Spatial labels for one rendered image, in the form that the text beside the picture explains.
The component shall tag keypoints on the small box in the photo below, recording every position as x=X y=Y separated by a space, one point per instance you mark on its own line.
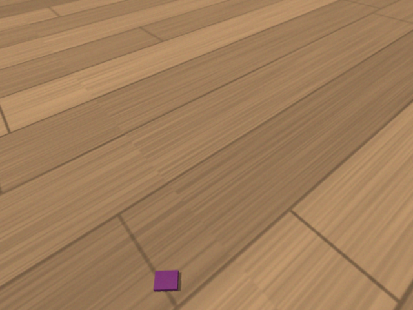
x=166 y=280

